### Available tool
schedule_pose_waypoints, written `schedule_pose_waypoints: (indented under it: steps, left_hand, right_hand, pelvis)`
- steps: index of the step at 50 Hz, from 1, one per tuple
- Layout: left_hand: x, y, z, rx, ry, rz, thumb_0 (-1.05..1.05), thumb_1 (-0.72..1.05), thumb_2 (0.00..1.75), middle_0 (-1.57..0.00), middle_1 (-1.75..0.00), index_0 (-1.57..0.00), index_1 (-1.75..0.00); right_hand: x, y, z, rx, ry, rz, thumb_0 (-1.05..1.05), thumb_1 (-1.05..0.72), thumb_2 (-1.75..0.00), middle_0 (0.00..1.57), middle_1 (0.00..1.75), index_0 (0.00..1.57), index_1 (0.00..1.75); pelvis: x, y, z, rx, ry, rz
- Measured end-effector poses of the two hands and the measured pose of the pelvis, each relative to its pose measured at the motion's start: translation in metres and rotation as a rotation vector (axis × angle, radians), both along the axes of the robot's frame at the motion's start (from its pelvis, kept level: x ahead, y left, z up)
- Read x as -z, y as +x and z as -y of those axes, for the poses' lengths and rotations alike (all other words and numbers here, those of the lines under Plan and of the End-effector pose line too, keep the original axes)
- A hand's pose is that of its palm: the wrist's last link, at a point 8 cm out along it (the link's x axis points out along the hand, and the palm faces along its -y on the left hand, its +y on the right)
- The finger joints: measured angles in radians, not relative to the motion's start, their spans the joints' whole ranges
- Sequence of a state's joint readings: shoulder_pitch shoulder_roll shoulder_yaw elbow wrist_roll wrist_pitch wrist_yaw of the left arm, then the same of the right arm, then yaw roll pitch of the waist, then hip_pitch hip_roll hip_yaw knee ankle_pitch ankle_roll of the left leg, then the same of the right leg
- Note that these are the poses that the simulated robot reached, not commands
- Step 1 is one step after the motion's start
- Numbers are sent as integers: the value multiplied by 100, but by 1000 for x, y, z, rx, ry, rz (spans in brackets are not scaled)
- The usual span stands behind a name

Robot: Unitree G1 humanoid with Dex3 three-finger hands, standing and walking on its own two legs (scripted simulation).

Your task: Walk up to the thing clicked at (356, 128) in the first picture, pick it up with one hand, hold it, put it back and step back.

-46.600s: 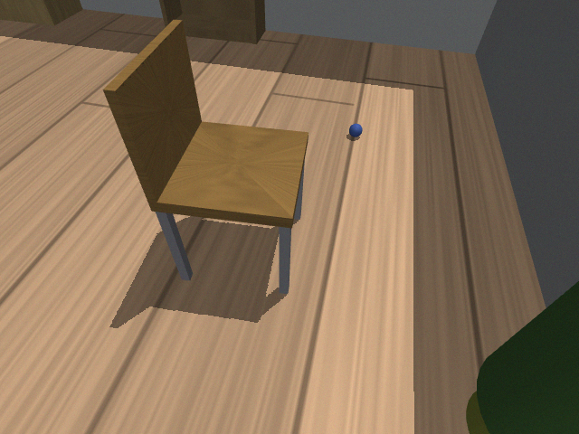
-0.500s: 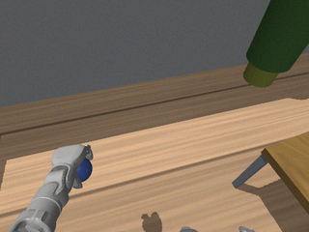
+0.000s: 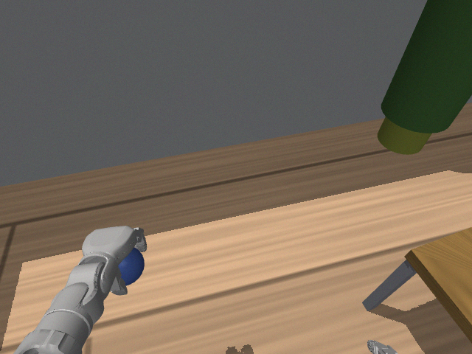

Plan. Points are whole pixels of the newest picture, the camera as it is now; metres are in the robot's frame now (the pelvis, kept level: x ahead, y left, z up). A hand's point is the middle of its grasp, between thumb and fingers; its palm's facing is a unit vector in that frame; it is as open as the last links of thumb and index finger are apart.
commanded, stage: hold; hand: left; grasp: from above
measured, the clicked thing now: (123, 265) +0.33 +0.23 -0.08
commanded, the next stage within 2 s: crouch in 1.44 s
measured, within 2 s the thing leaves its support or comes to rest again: neither
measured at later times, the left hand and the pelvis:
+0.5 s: hand (115, 277) +0.28 +0.22 -0.03, palm faces -0.44 -0.06 -0.89, open 9.9 cm; pelvis -0.02 -0.01 +0.01, yaw +0 degrees
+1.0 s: hand (112, 281) +0.27 +0.21 -0.01, palm faces -0.43 -0.07 -0.90, open 10.0 cm; pelvis -0.03 -0.01 +0.01, yaw -1 degrees
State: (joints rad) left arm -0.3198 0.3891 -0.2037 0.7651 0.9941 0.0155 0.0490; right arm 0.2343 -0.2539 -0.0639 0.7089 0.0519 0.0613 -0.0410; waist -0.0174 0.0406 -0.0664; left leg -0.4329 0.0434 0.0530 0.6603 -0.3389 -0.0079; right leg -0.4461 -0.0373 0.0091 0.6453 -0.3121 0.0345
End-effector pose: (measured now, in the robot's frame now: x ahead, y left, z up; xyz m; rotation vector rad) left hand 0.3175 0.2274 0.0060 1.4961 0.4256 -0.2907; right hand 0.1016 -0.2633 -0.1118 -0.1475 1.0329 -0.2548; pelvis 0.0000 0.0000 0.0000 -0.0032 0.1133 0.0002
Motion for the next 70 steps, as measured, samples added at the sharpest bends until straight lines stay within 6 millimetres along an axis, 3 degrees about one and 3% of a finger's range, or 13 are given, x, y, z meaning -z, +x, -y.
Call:
schedule_pose_waypoints:
  steps: [37,50,60,70]
  left_hand:
    - [-30,-43,9,23,-11,10,0,2,48,-62,-72,-65,-67]
    - [-39,-45,11,30,-20,12,0,2,50,-60,-73,-63,-69]
    - [-33,-45,10,35,-20,-9,0,2,52,-59,-74,-63,-70]
    - [-37,-35,7,19,-16,16,0,1,54,-59,-75,-62,-70]
  right_hand:
    - [-17,5,-3,-39,19,90,1,-91,-90,20,30,20,30]
    - [-21,12,-9,-50,28,120,1,-91,-90,20,30,20,30]
    - [-23,19,-11,-60,27,119,1,-92,-90,20,30,20,30]
    - [-21,19,-9,-49,27,99,1,-91,-90,20,30,20,30]
  pelvis:
    - [-12,-26,7,6,12,97]
    - [-14,-27,6,10,13,111]
    - [-15,-23,6,8,14,107]
    - [-16,-18,6,7,12,106]
